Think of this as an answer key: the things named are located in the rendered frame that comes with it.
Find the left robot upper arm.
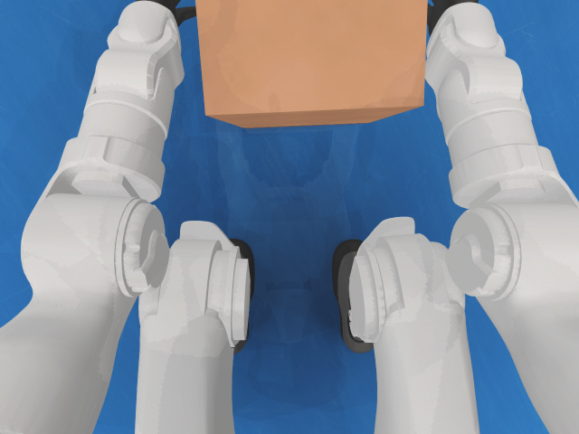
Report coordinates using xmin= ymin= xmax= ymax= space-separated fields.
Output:
xmin=0 ymin=193 xmax=170 ymax=434

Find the robot right forearm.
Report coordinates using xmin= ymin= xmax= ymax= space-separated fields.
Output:
xmin=425 ymin=3 xmax=579 ymax=209

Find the robot left hand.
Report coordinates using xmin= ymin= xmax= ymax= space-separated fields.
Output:
xmin=136 ymin=0 xmax=196 ymax=27

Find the carton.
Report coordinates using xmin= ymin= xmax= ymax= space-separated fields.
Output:
xmin=195 ymin=0 xmax=428 ymax=128

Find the robot right hand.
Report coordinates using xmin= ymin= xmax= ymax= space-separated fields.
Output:
xmin=427 ymin=0 xmax=479 ymax=37

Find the robot right foot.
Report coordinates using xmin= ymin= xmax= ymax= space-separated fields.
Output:
xmin=332 ymin=240 xmax=374 ymax=354

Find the robot left forearm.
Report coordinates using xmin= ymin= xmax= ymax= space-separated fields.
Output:
xmin=21 ymin=1 xmax=185 ymax=281

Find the right robot upper arm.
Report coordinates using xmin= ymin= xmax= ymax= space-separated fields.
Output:
xmin=445 ymin=203 xmax=579 ymax=434

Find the robot left thigh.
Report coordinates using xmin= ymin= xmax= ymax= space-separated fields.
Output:
xmin=135 ymin=240 xmax=251 ymax=434

